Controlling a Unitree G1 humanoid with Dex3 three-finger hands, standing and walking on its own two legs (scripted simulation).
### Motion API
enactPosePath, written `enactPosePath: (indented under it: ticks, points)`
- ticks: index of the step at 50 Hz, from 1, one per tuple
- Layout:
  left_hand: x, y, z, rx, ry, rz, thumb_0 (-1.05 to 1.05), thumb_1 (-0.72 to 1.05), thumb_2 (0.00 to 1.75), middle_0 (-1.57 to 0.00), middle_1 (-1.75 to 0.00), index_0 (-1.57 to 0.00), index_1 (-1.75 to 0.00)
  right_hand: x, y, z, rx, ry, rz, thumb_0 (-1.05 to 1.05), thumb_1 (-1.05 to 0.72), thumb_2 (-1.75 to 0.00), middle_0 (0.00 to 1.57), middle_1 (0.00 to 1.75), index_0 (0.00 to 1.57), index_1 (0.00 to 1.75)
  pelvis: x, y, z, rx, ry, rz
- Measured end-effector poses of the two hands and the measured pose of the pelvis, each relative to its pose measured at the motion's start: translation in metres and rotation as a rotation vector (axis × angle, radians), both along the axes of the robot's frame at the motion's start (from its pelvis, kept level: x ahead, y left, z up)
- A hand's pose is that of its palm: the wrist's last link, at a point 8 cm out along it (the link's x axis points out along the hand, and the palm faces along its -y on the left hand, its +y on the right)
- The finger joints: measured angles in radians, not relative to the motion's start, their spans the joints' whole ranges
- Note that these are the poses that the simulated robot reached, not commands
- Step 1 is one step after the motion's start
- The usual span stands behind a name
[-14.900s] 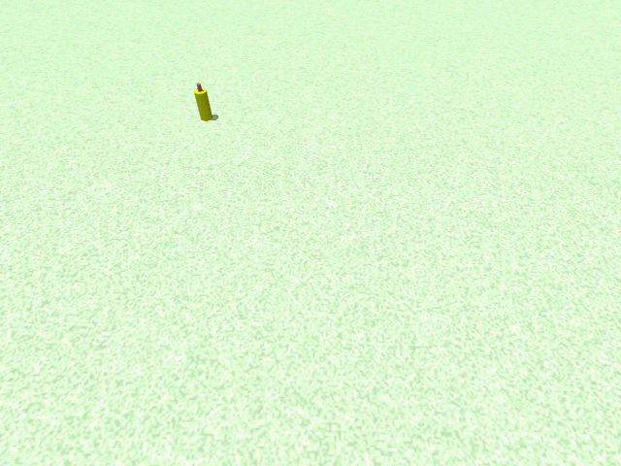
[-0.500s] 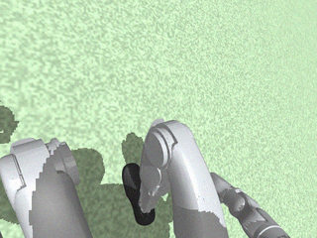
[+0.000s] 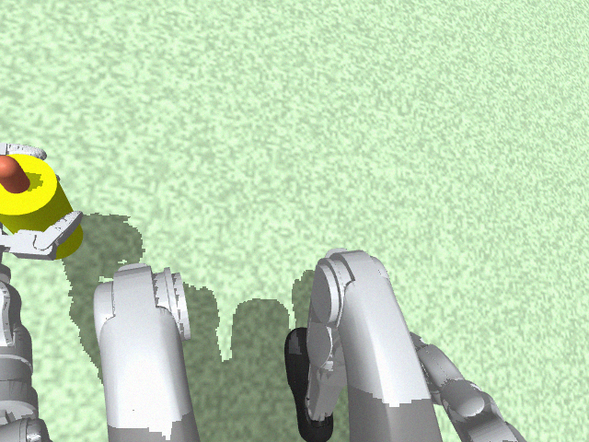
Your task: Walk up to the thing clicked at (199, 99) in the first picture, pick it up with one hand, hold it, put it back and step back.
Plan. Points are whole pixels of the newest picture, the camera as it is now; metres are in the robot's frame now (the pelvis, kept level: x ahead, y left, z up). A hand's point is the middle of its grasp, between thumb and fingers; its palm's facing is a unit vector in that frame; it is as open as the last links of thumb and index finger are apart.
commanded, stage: settle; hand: left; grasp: from the side
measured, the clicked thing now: (34, 207) +0.39 +0.30 -0.09
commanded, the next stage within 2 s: lift in 1.08 s
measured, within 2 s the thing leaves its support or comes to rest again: neither
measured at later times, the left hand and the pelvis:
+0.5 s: hand (31, 176) +0.40 +0.28 -0.02, palm faces +0.25 -0.97 -0.06, open 9.7 cm; pelvis +0.01 -0.01 +0.03, yaw +4 degrees
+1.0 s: hand (24, 161) +0.40 +0.27 +0.02, palm faces +0.26 -0.96 -0.06, open 9.7 cm; pelvis +0.01 -0.01 +0.06, yaw +6 degrees
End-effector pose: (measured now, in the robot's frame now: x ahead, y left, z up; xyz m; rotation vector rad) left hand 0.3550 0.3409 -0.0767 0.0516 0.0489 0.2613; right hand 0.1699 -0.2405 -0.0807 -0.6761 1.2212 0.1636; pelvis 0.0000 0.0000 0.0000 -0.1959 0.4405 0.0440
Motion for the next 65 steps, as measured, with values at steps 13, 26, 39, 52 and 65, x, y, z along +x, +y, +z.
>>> enactPosePath:
  ticks: [13,26,39,52,65]
  points:
    - [0.000,-0.011,0.037,0.002,0.019,-0.003,0.02,-0.30,1.07,-0.76,-1.01,-0.72,-1.02,0.008,-0.011,-0.004,0.057,-0.029,-0.095,0.00,-0.90,-0.89,0.20,0.30,0.20,0.30,0.006,-0.008,0.017,0.054,0.071,0.020]
    - [0.011,-0.017,0.068,0.001,0.020,-0.007,0.02,-0.30,1.07,-0.76,-1.01,-0.72,-1.02,0.000,-0.021,0.001,0.079,-0.035,-0.165,0.01,-0.90,-0.90,0.20,0.30,0.20,0.30,0.008,-0.012,0.032,0.080,0.106,0.026]
    - [0.009,-0.020,0.084,-0.007,0.031,0.007,0.02,-0.30,1.07,-0.76,-1.01,-0.72,-1.02,-0.003,-0.021,0.014,0.085,-0.050,-0.188,0.01,-0.91,-0.90,0.20,0.30,0.20,0.30,0.008,-0.013,0.047,0.092,0.123,0.035]
    - [0.013,-0.020,0.099,-0.001,0.032,0.002,0.02,-0.30,1.07,-0.76,-1.01,-0.72,-1.02,-0.004,-0.019,0.022,0.098,-0.056,-0.195,0.01,-0.91,-0.90,0.20,0.30,0.20,0.30,0.008,-0.012,0.057,0.099,0.131,0.043]
    - [0.014,-0.025,0.109,-0.003,0.039,-0.003,0.02,-0.31,1.07,-0.76,-1.01,-0.72,-1.02,-0.010,-0.020,0.026,0.106,-0.054,-0.212,0.01,-0.92,-0.90,0.20,0.30,0.20,0.30,0.007,-0.013,0.063,0.107,0.132,0.046]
